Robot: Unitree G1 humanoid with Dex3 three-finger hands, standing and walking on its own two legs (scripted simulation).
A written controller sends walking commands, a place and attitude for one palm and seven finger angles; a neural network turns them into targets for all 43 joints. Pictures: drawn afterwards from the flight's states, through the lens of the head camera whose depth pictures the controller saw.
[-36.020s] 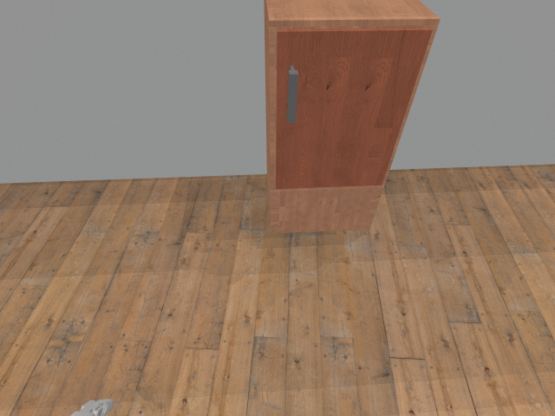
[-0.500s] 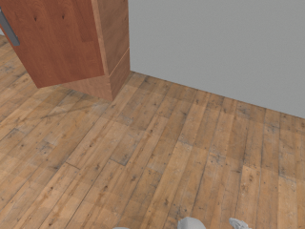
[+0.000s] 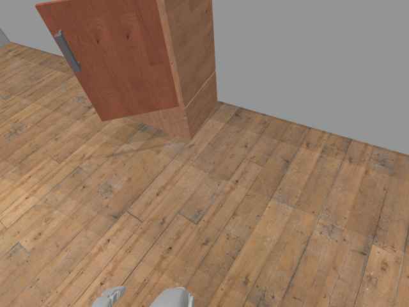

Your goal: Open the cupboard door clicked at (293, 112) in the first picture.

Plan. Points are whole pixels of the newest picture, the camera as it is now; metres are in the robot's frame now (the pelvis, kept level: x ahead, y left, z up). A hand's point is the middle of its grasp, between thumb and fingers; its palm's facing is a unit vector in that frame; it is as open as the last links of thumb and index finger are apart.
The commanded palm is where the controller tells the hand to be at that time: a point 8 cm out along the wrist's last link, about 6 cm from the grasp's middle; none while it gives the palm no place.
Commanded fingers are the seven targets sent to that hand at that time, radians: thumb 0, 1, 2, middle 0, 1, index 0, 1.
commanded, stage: turn to face it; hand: left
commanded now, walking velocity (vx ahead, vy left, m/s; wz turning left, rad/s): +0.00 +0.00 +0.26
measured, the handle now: (69, 51) +1.03 +0.57 -0.04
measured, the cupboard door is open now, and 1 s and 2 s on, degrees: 39 39 39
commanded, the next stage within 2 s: take the last steps up to it in 0.06 s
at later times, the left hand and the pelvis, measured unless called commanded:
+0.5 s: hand out of the picture -0.08 +0.23 -0.19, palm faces +0.29 -0.94 -0.20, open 7.4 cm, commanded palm none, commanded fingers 0.00 0.90 0.90 -0.20 -0.30 -0.20 -0.30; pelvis +0.02 +0.05 -0.01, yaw +11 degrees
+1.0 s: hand (115, 234) +0.31 +0.26 -0.16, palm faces +0.13 -0.97 -0.20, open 7.4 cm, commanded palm none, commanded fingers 0.00 0.90 0.90 -0.20 -0.30 -0.20 -0.30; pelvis +0.19 +0.07 -0.02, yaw +11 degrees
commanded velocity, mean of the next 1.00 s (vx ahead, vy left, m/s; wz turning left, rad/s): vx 0.26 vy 0.08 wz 0.09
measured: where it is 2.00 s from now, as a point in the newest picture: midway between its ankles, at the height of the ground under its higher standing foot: (182, 240)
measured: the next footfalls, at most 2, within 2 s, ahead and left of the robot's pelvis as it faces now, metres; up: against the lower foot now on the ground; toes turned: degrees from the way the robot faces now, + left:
left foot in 0.44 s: +0.02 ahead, +0.15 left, +0.00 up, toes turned +14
right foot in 0.96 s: +0.30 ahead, +0.01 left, +0.00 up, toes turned +5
